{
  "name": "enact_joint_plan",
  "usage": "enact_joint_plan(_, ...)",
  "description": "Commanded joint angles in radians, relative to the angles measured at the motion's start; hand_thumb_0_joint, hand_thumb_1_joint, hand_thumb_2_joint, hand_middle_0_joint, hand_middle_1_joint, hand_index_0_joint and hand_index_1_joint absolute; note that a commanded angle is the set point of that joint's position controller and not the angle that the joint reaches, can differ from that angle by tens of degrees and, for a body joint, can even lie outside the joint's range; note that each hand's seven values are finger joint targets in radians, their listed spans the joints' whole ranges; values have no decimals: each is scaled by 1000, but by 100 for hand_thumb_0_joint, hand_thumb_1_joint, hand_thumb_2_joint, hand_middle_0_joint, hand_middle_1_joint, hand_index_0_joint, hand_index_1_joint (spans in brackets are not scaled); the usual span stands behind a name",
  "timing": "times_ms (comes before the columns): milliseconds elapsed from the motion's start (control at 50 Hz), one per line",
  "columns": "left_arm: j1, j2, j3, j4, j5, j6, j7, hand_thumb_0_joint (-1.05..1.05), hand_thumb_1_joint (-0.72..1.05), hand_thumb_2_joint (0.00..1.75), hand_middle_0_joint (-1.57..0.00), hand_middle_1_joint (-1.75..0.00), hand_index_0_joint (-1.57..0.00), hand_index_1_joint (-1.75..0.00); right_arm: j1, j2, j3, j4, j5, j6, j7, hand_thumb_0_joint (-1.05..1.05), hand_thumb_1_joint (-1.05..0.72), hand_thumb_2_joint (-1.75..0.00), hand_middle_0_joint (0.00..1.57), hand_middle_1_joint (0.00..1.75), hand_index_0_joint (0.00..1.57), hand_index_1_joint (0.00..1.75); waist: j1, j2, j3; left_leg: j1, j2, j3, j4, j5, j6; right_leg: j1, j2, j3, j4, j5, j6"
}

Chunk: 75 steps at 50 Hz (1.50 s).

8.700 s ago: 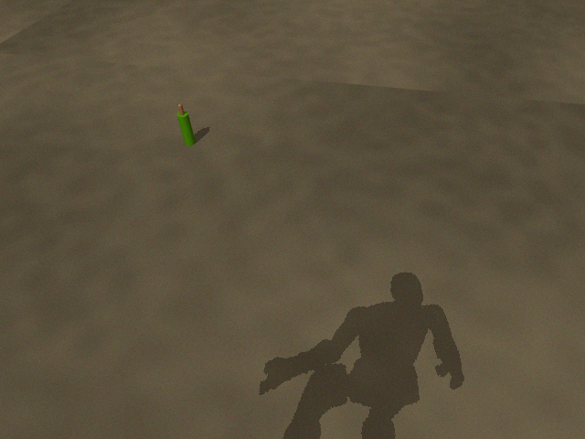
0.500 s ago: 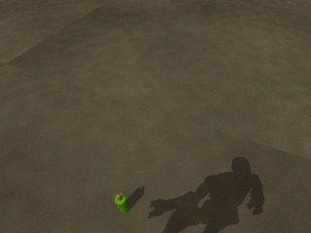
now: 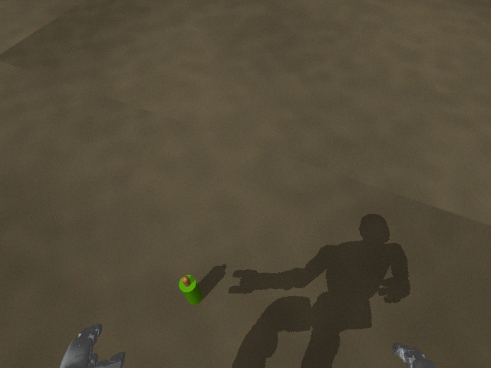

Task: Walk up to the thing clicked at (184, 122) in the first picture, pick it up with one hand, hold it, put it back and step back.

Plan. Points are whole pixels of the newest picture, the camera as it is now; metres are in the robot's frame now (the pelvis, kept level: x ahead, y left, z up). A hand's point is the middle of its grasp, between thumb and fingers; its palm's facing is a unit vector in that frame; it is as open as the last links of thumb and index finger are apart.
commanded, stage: go down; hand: left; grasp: from the side
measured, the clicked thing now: (190, 288) +0.42 +0.21 -0.65
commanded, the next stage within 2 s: none
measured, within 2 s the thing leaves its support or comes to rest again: neither
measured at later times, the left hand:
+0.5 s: hand (107, 362) +0.16 +0.27 -0.18, palm faces +0.04 -0.95 -0.32, open 17.1 cm
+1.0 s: hand (100, 359) +0.17 +0.30 -0.22, palm faces +0.09 -0.96 -0.28, open 17.3 cm
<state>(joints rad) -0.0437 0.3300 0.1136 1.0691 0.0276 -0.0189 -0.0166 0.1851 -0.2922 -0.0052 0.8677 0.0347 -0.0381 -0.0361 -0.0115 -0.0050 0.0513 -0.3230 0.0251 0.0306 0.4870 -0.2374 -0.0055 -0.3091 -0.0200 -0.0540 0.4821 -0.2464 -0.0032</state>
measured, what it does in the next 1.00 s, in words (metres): lowers itself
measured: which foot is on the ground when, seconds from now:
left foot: down 0.00-1.00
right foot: down 0.00-1.00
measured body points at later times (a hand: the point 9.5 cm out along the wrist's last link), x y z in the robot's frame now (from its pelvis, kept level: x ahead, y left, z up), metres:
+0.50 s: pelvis +0.01 +0.01 -0.05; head +0.08 +0.02 +0.39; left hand +0.16 +0.32 -0.16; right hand +0.16 -0.25 -0.15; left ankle +0.01 +0.12 -0.74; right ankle +0.00 -0.12 -0.74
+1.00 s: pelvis -0.01 +0.01 -0.11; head +0.10 +0.03 +0.32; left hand +0.16 +0.35 -0.20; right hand +0.16 -0.25 -0.20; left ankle +0.00 +0.12 -0.74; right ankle +0.00 -0.12 -0.74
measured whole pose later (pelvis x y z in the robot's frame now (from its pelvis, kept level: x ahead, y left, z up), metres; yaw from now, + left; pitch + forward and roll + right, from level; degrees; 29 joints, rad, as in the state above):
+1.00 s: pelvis -0.01 +0.01 -0.11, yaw +0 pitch +21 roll -2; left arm 0.18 0.42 0.34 0.51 -0.03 0.08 -0.21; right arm 0.20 -0.26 -0.01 0.55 0.00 -0.20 -0.06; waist -0.03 0.00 -0.14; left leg -1.09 0.04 -0.02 1.29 -0.57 0.00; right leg -1.04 -0.03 -0.08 1.25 -0.57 0.00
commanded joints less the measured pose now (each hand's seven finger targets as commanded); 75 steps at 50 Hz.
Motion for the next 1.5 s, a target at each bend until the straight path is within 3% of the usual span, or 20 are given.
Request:
enact_joint_plan(0,88,268,143,-95,52,-1,-13,0,11,16,-4,-7,-4,-6,94,-148,-84,-145,-11,-28,-3,0,-94,-91,20,30,20,30,50,30,-359,0,-45,2,84,249,13,73,10,28,74,260,-21)
enact_joint_plan(100,58,237,131,-181,46,85,-18,0,-14,8,-6,-5,-6,-5,22,-131,-70,-254,0,-36,-2,0,-91,-90,20,30,20,30,22,34,-238,-113,-39,-9,122,117,10,-68,17,17,95,105,-23)
enact_joint_plan(160,110,217,133,-289,31,107,-31,0,-28,7,-7,-5,-6,-5,27,-124,-72,-301,3,-48,-2,0,-90,-90,20,30,20,30,10,24,-253,-148,-31,-11,159,56,14,-123,22,15,135,35,-25)
enact_joint_plan(280,108,202,139,-482,15,115,-44,0,-56,3,-8,-7,-7,-8,56,-121,-81,-336,-4,-95,-12,0,-86,-89,20,30,20,30,-22,46,-320,-191,-6,-41,275,65,9,-255,33,0,274,36,-22)
enact_joint_plan(360,208,232,179,-611,15,133,-42,0,-56,3,-8,-7,-8,-8,66,-117,-83,-365,-6,-115,-24,0,-87,-89,20,30,20,30,-7,78,-389,-203,-6,-44,334,117,9,-270,26,6,334,74,-20)
enact_joint_plan(420,248,226,167,-679,13,165,-48,0,-56,3,-9,-8,-8,-8,64,-122,-84,-373,-10,-125,-30,0,-87,-89,20,30,20,30,-15,106,-399,-191,3,-56,354,187,2,-298,29,2,366,94,-20)
enact_joint_plan(580,325,218,186,-730,3,248,-62,0,-57,3,-8,-6,-8,-7,55,-104,-69,-406,-16,-143,-49,0,-87,-89,20,30,20,30,-26,77,-351,-291,-2,-60,419,141,12,-353,25,-3,401,70,-16)
enact_joint_plan(640,311,221,200,-794,-5,240,-72,0,-57,2,-8,-6,-8,-6,46,-101,-67,-436,-21,-157,-50,0,-87,-89,20,30,20,30,-26,78,-372,-320,-6,-57,450,121,15,-368,24,1,423,71,-15)
enact_joint_plan(680,370,217,221,-732,-14,237,-84,0,-59,2,-9,-6,-8,-7,58,-98,-69,-418,-24,-163,-51,0,-87,-89,20,30,20,30,-24,59,-366,-355,-9,-54,481,113,19,-379,23,2,441,74,-13)
enact_joint_plan(820,351,256,262,-818,-36,158,-138,0,-50,2,-8,-3,-7,-4,41,-102,-78,-448,-29,-186,-42,0,-92,-90,20,30,20,30,-18,92,-438,-409,-7,-62,557,107,21,-461,22,8,529,59,-17)
enact_joint_plan(920,132,320,333,-679,-64,41,-176,0,-54,3,-8,-5,-7,-6,23,-119,-77,-422,-33,-209,-36,0,-93,-90,20,30,20,30,-43,57,-381,-609,-4,-66,680,-57,30,-657,21,16,651,-76,-16)
enact_joint_plan(1000,24,376,388,-586,-112,-99,-251,0,-55,0,-8,-3,-7,-4,31,-139,-77,-407,-32,-228,-32,0,-94,-91,20,30,20,30,-32,75,-482,-722,-13,-63,782,-161,32,-762,15,36,753,-165,-21)
enact_joint_plan(1060,-88,432,417,-592,-142,-184,-318,0,-55,1,-7,-4,-6,-4,46,-159,-77,-382,-33,-233,-31,0,-92,-90,20,30,20,30,-19,135,-607,-746,-10,-76,849,-144,25,-829,8,53,830,-170,-24)
enact_joint_plan(1100,-91,463,438,-470,-141,-206,-350,0,-59,2,-7,-4,-6,-5,46,-180,-73,-365,-32,-228,-29,0,-91,-90,20,30,20,30,-5,148,-606,-756,0,-105,856,-160,15,-920,12,32,887,-202,-31)
enact_joint_plan(1140,-159,533,489,-471,-149,-235,-375,0,-59,2,-7,-5,-6,-6,48,-189,-72,-359,-31,-219,-29,0,-89,-90,20,30,20,30,13,160,-669,-773,1,-110,888,-167,15,-938,12,37,911,-214,-33)
enact_joint_plan(1200,-142,567,536,-394,-159,-248,-402,0,-61,2,-8,-4,-6,-5,40,-203,-66,-355,-30,-205,-24,0,-89,-90,20,30,20,30,40,147,-701,-797,-1,-116,912,-154,17,-962,17,24,948,-205,-37)
enact_joint_plan(1240,-131,580,562,-327,-165,-256,-421,0,-61,3,-8,-5,-6,-6,41,-205,-65,-337,-30,-197,-21,0,-90,-90,20,30,20,30,37,124,-706,-837,-5,-111,950,-120,23,-980,19,18,973,-180,-39)
enact_joint_plan(1380,-353,657,614,-305,-203,-361,-506,0,-57,2,-7,-5,-6,-5,32,-211,-52,-304,-40,-197,-17,0,-90,-90,20,30,20,30,-7,96,-733,-998,-2,-97,1097,-162,39,-1076,21,28,1068,-205,-35)
enact_joint_plan(1440,-448,688,615,-289,-208,-400,-545,0,-56,3,-7,-5,-6,-5,37,-225,-45,-285,-47,-203,-21,0,-90,-90,20,30,20,30,-17,159,-744,-977,4,-112,1123,-175,32,-1182,24,14,1120,-222,-43)
enact_joint_plan(1480,-493,695,603,-262,-205,-411,-566,0,-55,2,-7,-5,-6,-5,46,-230,-44,-281,-51,-202,-24,0,-90,-90,20,30,20,30,-30,174,-735,-1010,6,-118,1123,-262,28,-1210,22,18,1124,-286,-42)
